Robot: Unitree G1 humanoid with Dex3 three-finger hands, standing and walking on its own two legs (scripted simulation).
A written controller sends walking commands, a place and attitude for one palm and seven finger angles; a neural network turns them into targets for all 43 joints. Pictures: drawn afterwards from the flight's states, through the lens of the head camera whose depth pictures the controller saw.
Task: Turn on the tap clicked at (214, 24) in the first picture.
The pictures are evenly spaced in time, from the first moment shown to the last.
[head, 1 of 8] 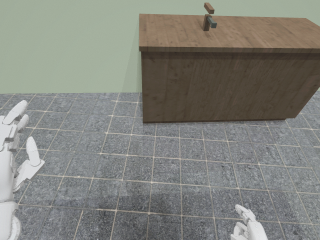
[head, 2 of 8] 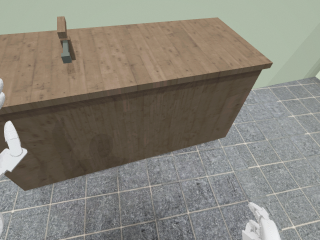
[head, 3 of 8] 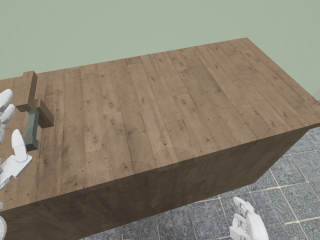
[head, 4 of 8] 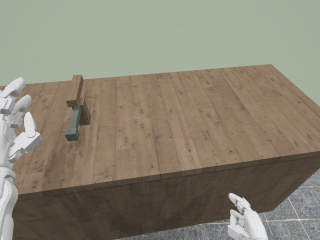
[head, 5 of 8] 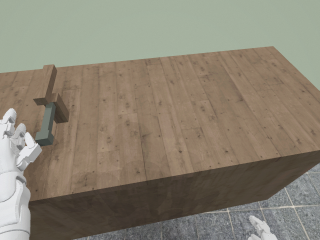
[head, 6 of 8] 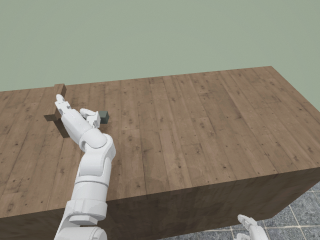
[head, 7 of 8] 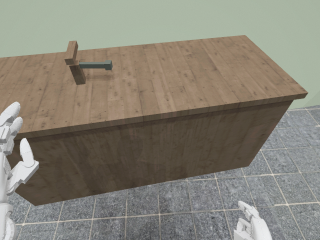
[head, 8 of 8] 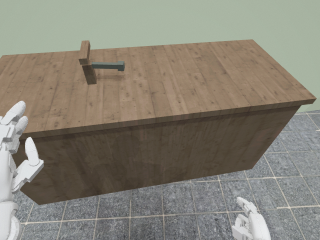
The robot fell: no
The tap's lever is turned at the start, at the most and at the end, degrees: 0 80 79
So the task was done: yes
